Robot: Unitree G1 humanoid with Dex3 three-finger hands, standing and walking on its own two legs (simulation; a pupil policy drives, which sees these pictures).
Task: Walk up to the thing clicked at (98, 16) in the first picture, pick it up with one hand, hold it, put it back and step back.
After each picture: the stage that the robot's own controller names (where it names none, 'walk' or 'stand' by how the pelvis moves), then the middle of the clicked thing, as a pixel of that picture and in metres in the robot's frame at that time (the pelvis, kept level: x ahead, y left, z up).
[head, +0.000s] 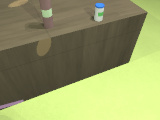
stand; (99, 12) +1.08 -0.12 -0.10
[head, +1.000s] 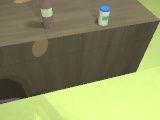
rise first; (103, 15) +0.99 -0.10 -0.08
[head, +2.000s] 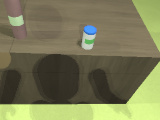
rise first; (88, 37) +0.69 -0.01 -0.06
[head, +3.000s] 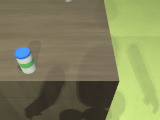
stand; (25, 60) +0.52 +0.28 -0.06
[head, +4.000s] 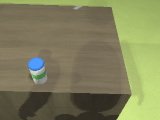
stand; (38, 71) +0.48 +0.21 -0.08
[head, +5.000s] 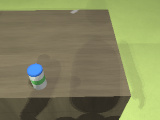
stand; (37, 77) +0.47 +0.22 -0.09
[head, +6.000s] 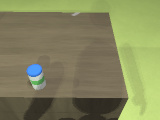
stand; (36, 77) +0.48 +0.23 -0.10
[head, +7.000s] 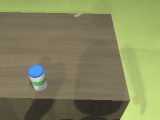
stand; (38, 78) +0.47 +0.22 -0.10
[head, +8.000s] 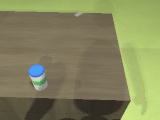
stand; (38, 77) +0.47 +0.22 -0.10
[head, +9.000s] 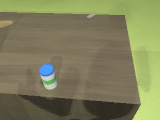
rise first; (48, 77) +0.48 +0.20 -0.10
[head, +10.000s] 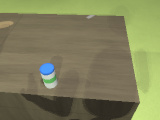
go down; (49, 76) +0.49 +0.20 -0.10
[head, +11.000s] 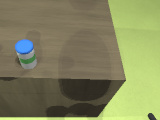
go down; (26, 55) +0.52 +0.19 -0.05
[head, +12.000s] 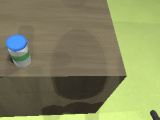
go down; (19, 51) +0.50 +0.20 -0.03
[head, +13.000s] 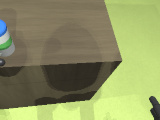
close in; (0, 39) +0.51 +0.21 +0.01
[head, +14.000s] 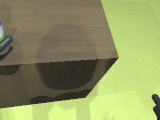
close; out of the picture +0.51 +0.20 +0.02
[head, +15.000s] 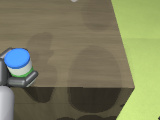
lift; (21, 68) +0.37 +0.19 +0.10
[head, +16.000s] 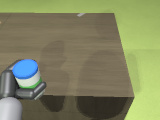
hold; (30, 80) +0.32 +0.17 +0.11
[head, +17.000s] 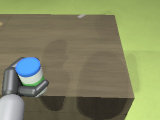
hold; (32, 78) +0.33 +0.16 +0.12
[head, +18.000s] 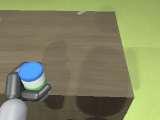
crouch; (35, 82) +0.32 +0.16 +0.09
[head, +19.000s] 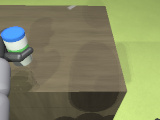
crouch; (18, 47) +0.44 +0.20 +0.13
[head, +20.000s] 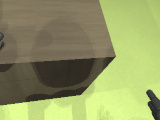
lower; out of the picture +0.52 +0.21 +0.02
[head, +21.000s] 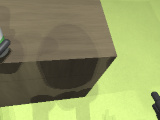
lower; out of the picture +0.50 +0.20 +0.02
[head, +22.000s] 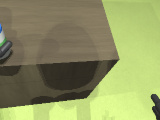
lower; out of the picture +0.50 +0.20 +0.02
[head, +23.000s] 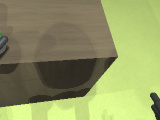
lower; out of the picture +0.51 +0.21 +0.02
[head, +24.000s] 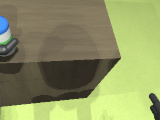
loosen; (0, 37) +0.50 +0.19 +0.02
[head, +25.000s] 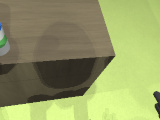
withdraw; out of the picture +0.51 +0.19 +0.02
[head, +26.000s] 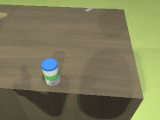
sink last; (51, 72) +0.47 +0.17 -0.05
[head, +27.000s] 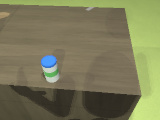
stand; (50, 69) +0.49 +0.18 -0.05
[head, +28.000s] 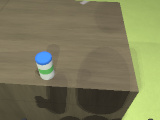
stand; (45, 66) +0.48 +0.18 -0.04
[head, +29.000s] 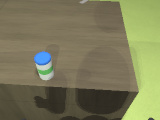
stand; (44, 66) +0.48 +0.18 -0.04
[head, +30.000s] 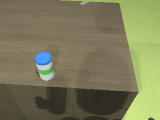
stand; (45, 66) +0.48 +0.18 -0.04
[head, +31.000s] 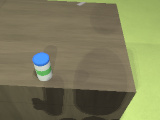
stand; (43, 67) +0.48 +0.18 -0.04
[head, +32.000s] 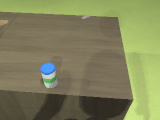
stand; (49, 75) +0.50 +0.18 -0.10
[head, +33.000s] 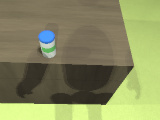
walk; (48, 44) +0.56 +0.15 -0.08
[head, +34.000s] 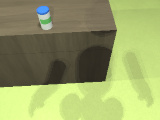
walk; (45, 18) +0.79 +0.25 -0.07
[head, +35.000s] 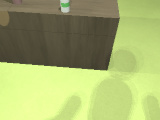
stand; (64, 3) +1.11 +0.15 -0.08
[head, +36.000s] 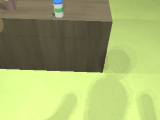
stand; (58, 8) +1.10 +0.19 -0.10
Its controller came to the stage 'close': yes
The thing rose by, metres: 0.21
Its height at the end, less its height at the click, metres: +0.00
